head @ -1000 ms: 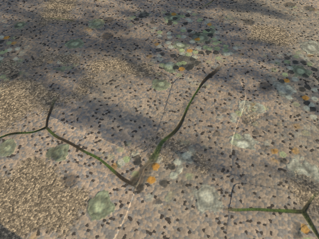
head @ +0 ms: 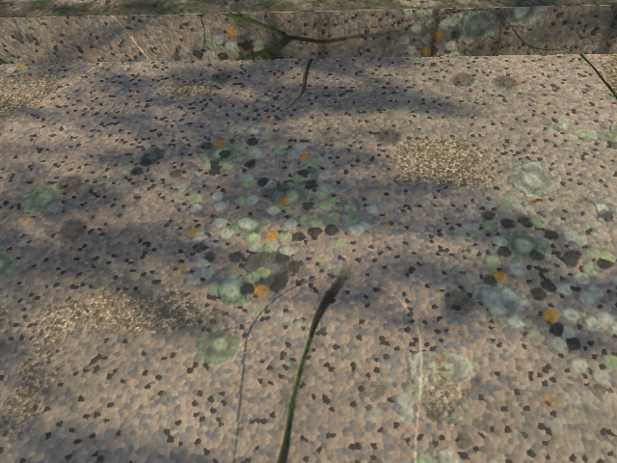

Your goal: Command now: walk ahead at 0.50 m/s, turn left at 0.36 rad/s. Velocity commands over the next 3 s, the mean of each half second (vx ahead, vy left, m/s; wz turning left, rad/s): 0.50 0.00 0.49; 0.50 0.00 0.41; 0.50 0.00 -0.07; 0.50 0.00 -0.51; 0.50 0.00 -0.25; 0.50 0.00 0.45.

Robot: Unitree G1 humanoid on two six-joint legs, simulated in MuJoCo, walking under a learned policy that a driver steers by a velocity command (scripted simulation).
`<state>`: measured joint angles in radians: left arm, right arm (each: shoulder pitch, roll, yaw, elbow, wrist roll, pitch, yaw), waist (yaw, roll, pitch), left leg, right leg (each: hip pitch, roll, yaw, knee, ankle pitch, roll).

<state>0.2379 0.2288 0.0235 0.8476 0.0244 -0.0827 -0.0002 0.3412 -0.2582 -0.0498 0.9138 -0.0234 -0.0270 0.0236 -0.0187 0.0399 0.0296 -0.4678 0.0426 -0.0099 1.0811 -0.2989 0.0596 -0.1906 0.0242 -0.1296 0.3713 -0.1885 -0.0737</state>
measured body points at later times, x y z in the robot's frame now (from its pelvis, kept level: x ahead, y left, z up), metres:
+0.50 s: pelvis +0.25 +0.07 -0.01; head +0.29 +0.08 +0.44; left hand +0.26 +0.34 -0.14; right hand +0.43 -0.17 -0.14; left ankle +0.28 +0.11 -0.74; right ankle +0.21 -0.09 -0.65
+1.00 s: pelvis +0.53 +0.11 -0.01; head +0.56 +0.11 +0.44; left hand +0.54 +0.41 -0.11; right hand +0.68 -0.12 -0.15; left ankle +0.35 +0.14 -0.66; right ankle +0.63 +0.07 -0.74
